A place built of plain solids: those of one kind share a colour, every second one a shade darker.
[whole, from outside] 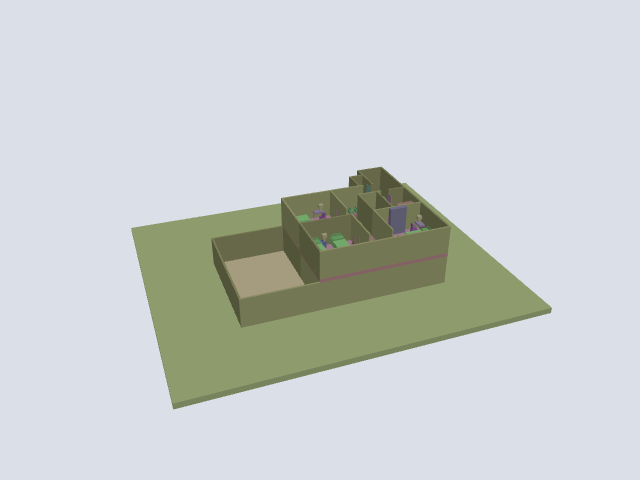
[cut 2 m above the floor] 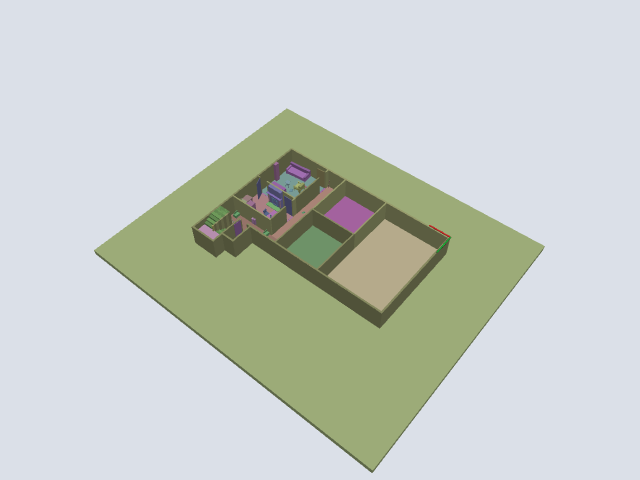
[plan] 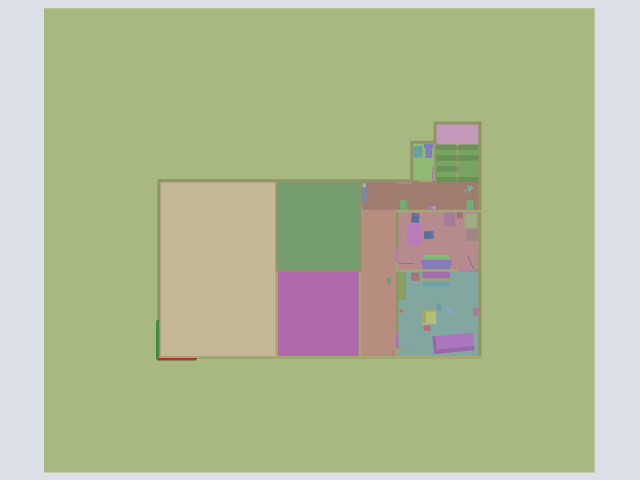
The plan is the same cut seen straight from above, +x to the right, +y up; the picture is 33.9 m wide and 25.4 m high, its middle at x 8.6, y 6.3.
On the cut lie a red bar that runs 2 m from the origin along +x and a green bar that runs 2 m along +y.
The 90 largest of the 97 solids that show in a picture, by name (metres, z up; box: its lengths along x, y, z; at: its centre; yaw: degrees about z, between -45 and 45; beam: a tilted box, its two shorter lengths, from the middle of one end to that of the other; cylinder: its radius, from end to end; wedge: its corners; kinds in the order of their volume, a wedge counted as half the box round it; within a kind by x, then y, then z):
{
 "under_1": {"box": [29.14, 24.57, 0.5], "at": [8.57, 6.29, -0.33]},
 "wall_1": {"box": [0.16, 9.19, 2.76], "at": [0.08, 4.75, 1.08]},
 "wall_2": {"box": [0.16, 4.46, 2.39], "at": [6.3, 2.39, 3.96]},
 "wall_3": {"box": [0.16, 4.6, 2.39], "at": [6.3, 7.05, 3.96]},
 "wall_4": {"box": [0.13, 4.46, 2.76], "at": [6.32, 2.39, 1.08]},
 "wall_5": {"box": [0.13, 4.6, 2.76], "at": [6.32, 7.05, 1.08]},
 "wall_6": {"box": [13.53, 0.031, 2.76], "at": [6.76, 9.49, 1.08]},
 "wall_7": {"box": [13.84, 0.13, 2.76], "at": [6.92, 9.41, 1.08]},
 "wall_8": {"box": [4.56, 0.13, 2.39], "at": [8.5, 4.68, 3.96]},
 "wall_9": {"box": [4.53, 0.13, 2.76], "at": [8.52, 4.68, 1.08]},
 "wall_10": {"box": [17.14, 0.16, 2.76], "at": [8.57, 0.08, 1.08]},
 "wall_11": {"box": [7.62, 0.13, 2.39], "at": [10.03, 9.41, 3.96]},
 "wall_12": {"box": [0.13, 4.46, 2.76], "at": [10.71, 2.39, 1.08]},
 "wall_13": {"box": [0.13, 3.47, 2.39], "at": [10.71, 2.88, 3.96]},
 "wall_14": {"box": [0.13, 4.6, 2.76], "at": [10.71, 7.05, 1.08]},
 "wall_15": {"box": [0.13, 3.61, 2.39], "at": [10.71, 7.54, 3.96]},
 "wall_16": {"box": [10.92, 0.16, 2.39], "at": [11.68, 0.08, 3.96]},
 "wall_17": {"box": [0.13, 0.4, 2.76], "at": [12.69, 0.36, 1.08]},
 "wall_18": {"box": [0.13, 3.47, 2.39], "at": [12.69, 2.88, 3.96]},
 "wall_19": {"box": [0.13, 3.22, 2.76], "at": [12.69, 3.01, 1.08]},
 "wall_20": {"box": [0.13, 0.3, 2.76], "at": [12.69, 4.9, 1.08]},
 "wall_21": {"box": [0.13, 3.02, 2.39], "at": [12.69, 6.26, 3.96]},
 "wall_22": {"box": [0.13, 1.88, 2.76], "at": [12.69, 6.83, 1.08]},
 "wall_23": {"box": [0.16, 1.88, 5.45], "at": [13.45, 10.45, 2.42]},
 "wall_24": {"box": [2.21, 0.13, 2.39], "at": [13.73, 7.83, 3.96]},
 "wall_25": {"box": [1.4, 0.16, 5.45], "at": [14.07, 11.47, 2.42]},
 "wall_26": {"box": [3.31, 0.13, 2.76], "at": [14.27, 4.68, 1.08]},
 "wall_27": {"box": [0.13, 3.02, 2.39], "at": [14.41, 6.26, 3.96]},
 "wall_28": {"box": [0.16, 0.86, 5.45], "at": [14.69, 11.98, 2.42]},
 "wall_29": {"box": [0.13, 1.91, 5.45], "at": [14.71, 10.44, 2.42]},
 "wall_30": {"box": [4.52, 0.13, 2.39], "at": [14.88, 4.68, 3.96]},
 "wall_31": {"box": [4.52, 0.13, 2.76], "at": [14.88, 7.83, 1.08]},
 "wall_32": {"box": [2.53, 0.16, 5.45], "at": [15.88, 12.49, 2.42]},
 "wall_33": {"box": [1.6, 0.13, 2.39], "at": [16.34, 7.83, 3.96]},
 "wall_34": {"box": [0.16, 4.46, 5.45], "at": [17.06, 2.39, 2.42]},
 "wall_35": {"box": [0.16, 3.02, 5.45], "at": [17.06, 6.26, 2.42]},
 "wall_36": {"box": [0.16, 4.51, 5.45], "at": [17.06, 10.15, 2.42]},
 "floor_byre_and_barn_1": {"box": [6.09, 9.19, 0.5], "at": [3.21, 4.75, -0.25]},
 "stair_1": {"box": [1.05, 2.01, 0.47], "at": [15.29, 10.35, -0.06]},
 "stair_2": {"box": [1.05, 1.72, 0.65], "at": [15.29, 10.5, 0.02]},
 "stair_3": {"box": [1.05, 1.43, 0.82], "at": [15.29, 10.64, 0.11]},
 "stair_4": {"box": [1.05, 1.15, 0.99], "at": [15.29, 10.78, 0.2]},
 "stair_5": {"box": [1.05, 0.86, 1.16], "at": [15.29, 10.93, 0.28]},
 "stair_6": {"box": [1.05, 0.57, 1.33], "at": [15.29, 11.07, 0.37]},
 "stair_7": {"box": [1.05, 0.29, 1.51], "at": [15.29, 11.21, 0.45]},
 "stair_8": {"box": [1.05, 0.29, 2.89], "at": [16.45, 9.49, 1.14]},
 "stair_9": {"box": [1.05, 1.15, 2.37], "at": [16.45, 9.92, 0.89]},
 "stair_10": {"box": [1.05, 1.43, 2.2], "at": [16.45, 10.07, 0.8]},
 "stair_11": {"box": [1.05, 1.72, 2.02], "at": [16.45, 10.21, 0.71]},
 "stair_12": {"box": [1.05, 2.01, 1.85], "at": [16.45, 10.35, 0.63]},
 "floor_labn_1": {"box": [1.84, 7.74, 0.5], "at": [11.7, 4.03, -0.25]},
 "floor_labn_2": {"box": [6.2, 1.45, 0.5], "at": [13.88, 8.62, -0.25]},
 "floor_stueberl_1": {"box": [4.27, 4.6, 0.5], "at": [8.52, 7.05, -0.25]},
 "floor_kammer_1": {"box": [4.27, 4.46, 0.5], "at": [8.52, 2.39, -0.25]},
 "floor_stube_1": {"box": [4.23, 4.46, 0.5], "at": [14.87, 2.39, -0.25]},
 "floor_kueche_1": {"box": [4.23, 3.02, 0.5], "at": [14.87, 6.26, -0.25]},
 "upper_floor_zimmer_1": {"box": [4.27, 4.46, 0.16], "at": [8.52, 2.39, 2.68]},
 "upper_floor_zimmer_2": {"box": [4.23, 4.46, 0.16], "at": [14.87, 2.39, 2.68]},
 "stair_landing_1": {"box": [2.21, 1.05, 1.68], "at": [15.88, 11.88, 0.54]},
 "child_bed_1": {"box": [2.06, 1.06, 0.4], "at": [7.39, 8.65, 3.14]},
 "child_bed_2": {"box": [1.06, 2.06, 0.4], "at": [9.35, 3.61, 3.14]},
 "child_bed_3": {"box": [0.96, 0.55, 0.2], "at": [9.35, 4.32, 3.34]},
 "fixture_breast_zimmer_1": {"box": [1.44, 0.41, 2.44], "at": [14.76, 4.42, 3.93]},
 "fixture_breast_stube_1": {"box": [1.44, 0.35, 2.51], "at": [14.76, 4.45, 1.21]},
 "fixture_breast_kueche_1": {"box": [1.44, 0.32, 2.51], "at": [14.76, 4.91, 1.21]},
 "floor_wc_1": {"box": [1.11, 1.91, 0.5], "at": [14.09, 10.44, -0.25]},
 "sofa_1": {"box": [0.17, 0.92, 0.18], "at": [14.67, 0.75, 0.54], "yaw": 5.5},
 "sofa_2": {"box": [2.16, 0.93, 0.34], "at": [15.66, 0.84, 0.28], "yaw": 5.5},
 "sofa_3": {"box": [2.16, 0.23, 0.39], "at": [15.7, 0.48, 0.65], "yaw": 5.5},
 "sofa_4": {"box": [0.17, 0.92, 0.18], "at": [16.65, 0.94, 0.54], "yaw": 5.5},
 "fridge_flat_1": {"box": [0.6, 0.73, 1.66], "at": [15.46, 7.39, 0.83]},
 "wall_band_1": {"box": [10.92, 0.16, 0.31], "at": [11.68, 0.08, 2.6]},
 "range_cooker_1": {"box": [0.65, 0.76, 0.94], "at": [16.64, 7.29, 0.47]},
 "cube_shelf_1": {"box": [0.39, 1.46, 0.76], "at": [12.96, 3.87, 0.38]},
 "billy_1": {"box": [0.28, 0.42, 2.02], "at": [16.83, 2.5, 1.01]},
 "leaf_kueche_door_1": {"box": [0.84, 0.05, 2.04], "at": [13.17, 5.05, 1.02]},
 "leaf_kueche_door_2": {"box": [0.05, 0.81, 2.04], "at": [16.57, 5.12, 1.02], "yaw": 23.0},
 "armchair_frame_1": {"box": [0.26, 0.62, 0.41], "at": [14.09, 2.21, 0.61], "yaw": 2.7},
 "armchair_frame_2": {"box": [0.74, 0.63, 0.18], "at": [14.37, 2.23, 0.32], "yaw": 2.7},
 "stacking_chair_1": {"box": [0.44, 0.42, 0.67], "at": [13.64, 4.35, 0.34]},
 "recycling_tote_1": {"box": [0.37, 0.5, 0.29], "at": [13.03, 8.16, 0.14]},
 "recycling_tote_2": {"box": [0.37, 0.5, 0.29], "at": [16.53, 8.16, 0.14]},
 "leaf_stube_door_1": {"box": [0.84, 0.05, 2.04], "at": [13.17, 0.6, 1.02], "yaw": 5.0},
 "leaf_wc_door_1": {"box": [0.05, 0.71, 2.04], "at": [14.56, 9.83, 1.02], "yaw": -4.0},
 "fixture_hearth_kueche_1": {"box": [1.44, 0.45, 0.1], "at": [14.76, 5.3, 0.0]},
 "fixture_hearth_stube_1": {"box": [1.44, 0.45, 0.1], "at": [14.76, 4.05, 0.0]},
 "floor_gap_kueche_door_1": {"box": [0.81, 0.13, 0.5], "at": [16.33, 4.68, -0.25]},
 "console_1": {"box": [0.3, 1.05, 0.13], "at": [10.96, 8.8, 0.71]},
 "basin_slab_1": {"box": [0.47, 0.6, 0.13], "at": [13.78, 10.97, 0.74]},
 "kitchen_table_1": {"box": [0.8, 1.15, 0.028], "at": [13.6, 6.6, 0.74], "yaw": -3.0}
}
